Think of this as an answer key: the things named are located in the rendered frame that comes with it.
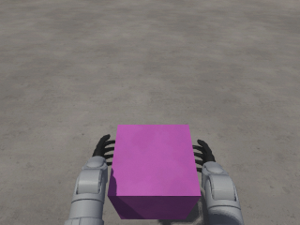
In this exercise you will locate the carton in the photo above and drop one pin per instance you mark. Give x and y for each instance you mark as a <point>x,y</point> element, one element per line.
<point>153,174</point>

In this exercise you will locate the robot right forearm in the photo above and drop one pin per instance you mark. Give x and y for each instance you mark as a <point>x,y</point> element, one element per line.
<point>222,202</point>

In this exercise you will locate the robot left hand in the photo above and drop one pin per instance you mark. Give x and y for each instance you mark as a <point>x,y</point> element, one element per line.
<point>101,150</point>

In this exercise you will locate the robot right hand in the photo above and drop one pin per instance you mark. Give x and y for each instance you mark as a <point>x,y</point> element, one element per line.
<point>206,155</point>

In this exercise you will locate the robot left forearm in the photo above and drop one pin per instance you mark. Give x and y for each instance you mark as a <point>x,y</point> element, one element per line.
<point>88,196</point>

